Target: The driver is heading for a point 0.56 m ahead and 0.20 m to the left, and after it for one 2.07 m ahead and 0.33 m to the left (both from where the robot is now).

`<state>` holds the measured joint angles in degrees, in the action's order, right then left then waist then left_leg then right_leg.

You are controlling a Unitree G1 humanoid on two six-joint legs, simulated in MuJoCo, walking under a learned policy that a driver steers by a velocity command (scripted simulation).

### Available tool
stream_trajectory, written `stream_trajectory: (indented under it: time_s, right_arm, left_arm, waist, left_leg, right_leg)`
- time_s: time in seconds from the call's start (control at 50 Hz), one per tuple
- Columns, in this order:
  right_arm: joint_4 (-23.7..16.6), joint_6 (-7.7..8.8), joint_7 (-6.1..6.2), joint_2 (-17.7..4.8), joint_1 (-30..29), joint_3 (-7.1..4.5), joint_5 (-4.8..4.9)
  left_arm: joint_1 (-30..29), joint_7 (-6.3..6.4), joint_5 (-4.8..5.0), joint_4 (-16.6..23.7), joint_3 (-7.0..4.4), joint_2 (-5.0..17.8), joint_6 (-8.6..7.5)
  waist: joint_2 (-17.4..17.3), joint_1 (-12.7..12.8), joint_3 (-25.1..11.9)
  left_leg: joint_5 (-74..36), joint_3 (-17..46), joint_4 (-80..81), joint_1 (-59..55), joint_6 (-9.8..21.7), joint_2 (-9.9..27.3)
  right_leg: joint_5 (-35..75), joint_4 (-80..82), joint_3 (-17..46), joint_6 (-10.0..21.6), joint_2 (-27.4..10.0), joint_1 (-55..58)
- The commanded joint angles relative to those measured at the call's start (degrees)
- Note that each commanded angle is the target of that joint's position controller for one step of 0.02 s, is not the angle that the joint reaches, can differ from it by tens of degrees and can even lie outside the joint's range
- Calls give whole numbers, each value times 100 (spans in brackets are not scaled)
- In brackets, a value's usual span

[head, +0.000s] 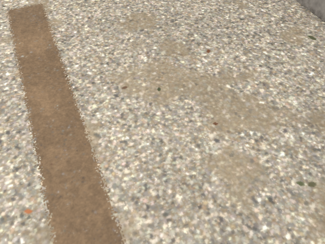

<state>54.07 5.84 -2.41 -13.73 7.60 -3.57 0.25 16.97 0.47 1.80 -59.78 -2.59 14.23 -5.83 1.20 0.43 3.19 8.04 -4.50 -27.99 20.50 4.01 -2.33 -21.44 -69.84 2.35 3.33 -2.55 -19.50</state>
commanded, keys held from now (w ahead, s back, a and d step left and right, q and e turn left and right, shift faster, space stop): w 0.22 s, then q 0.62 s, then w+q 0.16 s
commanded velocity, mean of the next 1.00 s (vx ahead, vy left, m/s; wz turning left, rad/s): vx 0.24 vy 0.00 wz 0.33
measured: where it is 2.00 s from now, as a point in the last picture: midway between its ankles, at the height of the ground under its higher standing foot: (148, 224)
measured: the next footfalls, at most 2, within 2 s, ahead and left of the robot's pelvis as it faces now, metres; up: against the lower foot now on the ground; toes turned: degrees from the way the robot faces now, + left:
right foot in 0.40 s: +0.42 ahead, -0.14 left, +0.00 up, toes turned +2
left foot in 0.84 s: +0.32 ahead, +0.09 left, +0.00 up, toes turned +22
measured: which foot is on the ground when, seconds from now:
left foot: down 0.00-0.40, up 0.42-0.82, down 0.84-1.00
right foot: up 0.00-0.38, down 0.40-0.84, up 0.86-1.00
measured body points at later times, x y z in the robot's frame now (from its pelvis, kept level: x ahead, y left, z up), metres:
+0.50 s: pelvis +0.25 -0.05 +0.00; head +0.30 -0.06 +0.44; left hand +0.42 +0.21 -0.11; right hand +0.29 -0.32 -0.15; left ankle +0.12 +0.08 -0.65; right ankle +0.38 -0.14 -0.73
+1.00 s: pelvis +0.31 +0.00 +0.01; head +0.32 +0.04 +0.46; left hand +0.35 +0.32 -0.11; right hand +0.50 -0.24 -0.08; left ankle +0.28 +0.08 -0.73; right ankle +0.39 -0.14 -0.66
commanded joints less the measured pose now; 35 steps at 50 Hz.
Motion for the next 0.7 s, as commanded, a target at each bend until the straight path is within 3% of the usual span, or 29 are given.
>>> stream_trajectory:
  time_s: [0.02,0.06,0.12,0.22,0.28,0.34,0.38,0.4,0.42,0.44,0.46,0.48,0.5,0.52,0.54,0.58,0.62,0.7]
  right_arm:
    - [-141,126,-25,-373,96,-36,-89]
    - [-30,126,35,-497,314,-46,-55]
    - [63,101,182,-751,683,-92,-56]
    - [173,33,286,-814,1183,-91,14]
    - [322,-78,303,-774,1513,-77,20]
    - [326,-219,354,-890,1481,-133,50]
    - [151,-266,384,-944,1125,-163,76]
    - [-30,-253,381,-777,1105,-105,20]
    - [-123,-214,364,-206,1652,46,-73]
    - [-37,-184,354,-219,2243,75,57]
    - [-40,-241,364,-761,2039,-94,212]
    - [-177,-334,408,-855,1492,-143,243]
    - [-216,-465,461,-760,1257,-172,197]
    - [-241,-619,519,-708,1280,-217,150]
    - [-295,-728,539,-576,1356,-211,119]
    - [-450,-806,555,-450,1338,-224,91]
    - [-635,-823,537,-475,1127,-241,63]
    - [-908,-851,402,-570,676,-249,61]
  left_arm:
    - [243,52,-27,281,-149,399,0]
    - [112,71,-44,353,-158,321,106]
    - [-650,83,-134,649,-195,423,141]
    - [-1624,-25,-122,929,-135,277,62]
    - [-2132,-102,-152,1113,-81,225,7]
    - [-1983,-156,-166,1178,-147,497,-66]
    - [-1069,-105,-221,927,-294,862,-111]
    - [-400,-56,-316,808,-390,1240,-138]
    - [29,9,-439,814,-427,1601,-70]
    - [73,-19,-356,942,-323,1358,34]
    - [-295,-35,-264,1069,-272,1095,123]
    - [-746,6,-225,1186,-198,831,183]
    - [-1074,41,-226,1183,-141,669,215]
    - [-1317,58,-271,1187,-113,583,236]
    - [-1455,57,-346,1166,-141,655,258]
    - [-1509,100,-399,1133,-180,735,254]
    - [-1497,167,-360,1104,-228,847,256]
    - [-1642,262,-278,1140,-287,1023,383]
  waist:
    - [-464,82,-522]
    - [-469,132,-297]
    - [-330,-13,-17]
    - [-382,-305,85]
    - [-354,-445,210]
    - [-612,-243,-81]
    - [-670,256,-594]
    - [-320,452,-1305]
    - [962,279,-2227]
    - [1560,230,-3295]
    - [992,212,-2935]
    - [585,161,-2091]
    - [377,40,-1413]
    - [487,-129,-1089]
    - [626,-234,-879]
    - [658,-290,-731]
    - [583,-261,-822]
    - [563,-207,-905]
  left_leg:
    - [-42,1922,1881,-1053,908,1526]
    - [-147,1611,2121,-769,985,1478]
    - [-268,1444,2333,-938,1025,1504]
    - [-594,835,2323,-1221,762,1242]
    - [-1664,757,1842,-1436,677,1202]
    - [-2506,1032,1042,-1963,477,1355]
    - [-3067,1076,44,-1977,212,1105]
    - [-2143,885,-1097,-1310,-34,709]
    - [1457,509,-3183,599,-428,-72]
    - [3635,1129,-4495,1081,-530,-280]
    - [3282,1223,-4937,1384,-565,74]
    - [2840,905,-4840,1716,-607,347]
    - [2489,804,-4602,1667,-688,547]
    - [2242,786,-4346,1283,-718,696]
    - [1998,640,-4193,899,-729,676]
    - [1744,512,-3781,716,-698,685]
    - [1430,525,-3256,752,-652,778]
    - [960,350,-2314,352,-559,775]
  right_leg:
    - [582,41,274,74,-631,-1086]
    - [666,468,182,-13,-714,-1211]
    - [1476,1417,137,-234,-770,-1957]
    - [2809,3143,-178,-316,-459,-1815]
    - [2838,3815,-281,-330,-166,-1478]
    - [2515,4233,-112,-198,26,-1050]
    - [2838,4633,-217,-5,185,123]
    - [4686,4300,128,225,-396,1554]
    - [7177,3722,1537,976,-1986,3740]
    - [7154,3946,2599,1593,-2653,4237]
    - [5520,4328,2209,1506,-2388,3550]
    - [4293,4595,1586,1211,-2041,2729]
    - [3507,4896,1095,1048,-1748,1790]
    - [2839,5159,720,927,-1549,984]
    - [2383,5415,434,907,-1434,357]
    - [2130,5694,123,1033,-1440,23]
    - [2168,5767,-3,1131,-1577,219]
    - [1870,5827,-404,1022,-1663,391]
Velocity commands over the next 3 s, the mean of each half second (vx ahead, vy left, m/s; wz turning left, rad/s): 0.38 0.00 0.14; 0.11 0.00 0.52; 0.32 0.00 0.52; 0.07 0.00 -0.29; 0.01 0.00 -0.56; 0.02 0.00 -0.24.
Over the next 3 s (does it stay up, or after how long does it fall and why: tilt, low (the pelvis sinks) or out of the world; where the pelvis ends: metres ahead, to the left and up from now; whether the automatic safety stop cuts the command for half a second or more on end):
stays up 0.58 0.06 0.00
